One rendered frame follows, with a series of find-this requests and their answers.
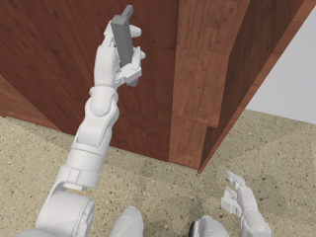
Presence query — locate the robot left hand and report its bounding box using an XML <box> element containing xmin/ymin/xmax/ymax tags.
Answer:
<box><xmin>94</xmin><ymin>21</ymin><xmax>146</xmax><ymax>90</ymax></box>

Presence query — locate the right robot forearm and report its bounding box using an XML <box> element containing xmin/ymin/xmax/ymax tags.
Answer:
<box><xmin>240</xmin><ymin>209</ymin><xmax>272</xmax><ymax>237</ymax></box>

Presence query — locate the wardrobe door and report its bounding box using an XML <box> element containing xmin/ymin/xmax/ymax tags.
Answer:
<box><xmin>0</xmin><ymin>75</ymin><xmax>52</xmax><ymax>123</ymax></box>
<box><xmin>0</xmin><ymin>0</ymin><xmax>180</xmax><ymax>163</ymax></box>

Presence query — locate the robot left thigh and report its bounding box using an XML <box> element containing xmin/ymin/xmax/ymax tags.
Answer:
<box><xmin>109</xmin><ymin>207</ymin><xmax>144</xmax><ymax>237</ymax></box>

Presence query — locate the handle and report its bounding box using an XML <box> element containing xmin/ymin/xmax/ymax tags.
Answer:
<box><xmin>110</xmin><ymin>5</ymin><xmax>141</xmax><ymax>87</ymax></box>

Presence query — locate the robot left upper arm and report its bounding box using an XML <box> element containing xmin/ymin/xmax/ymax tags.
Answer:
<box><xmin>13</xmin><ymin>190</ymin><xmax>96</xmax><ymax>237</ymax></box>

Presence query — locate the robot right thigh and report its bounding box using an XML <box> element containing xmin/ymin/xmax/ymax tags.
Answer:
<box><xmin>193</xmin><ymin>217</ymin><xmax>229</xmax><ymax>237</ymax></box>

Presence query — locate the robot thigh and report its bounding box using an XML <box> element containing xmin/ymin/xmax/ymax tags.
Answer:
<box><xmin>193</xmin><ymin>217</ymin><xmax>229</xmax><ymax>237</ymax></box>
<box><xmin>109</xmin><ymin>207</ymin><xmax>144</xmax><ymax>237</ymax></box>

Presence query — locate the left robot forearm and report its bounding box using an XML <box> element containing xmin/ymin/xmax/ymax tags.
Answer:
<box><xmin>36</xmin><ymin>85</ymin><xmax>119</xmax><ymax>228</ymax></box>

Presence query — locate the robot right hand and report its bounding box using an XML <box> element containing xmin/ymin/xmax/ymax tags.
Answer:
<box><xmin>221</xmin><ymin>171</ymin><xmax>259</xmax><ymax>219</ymax></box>

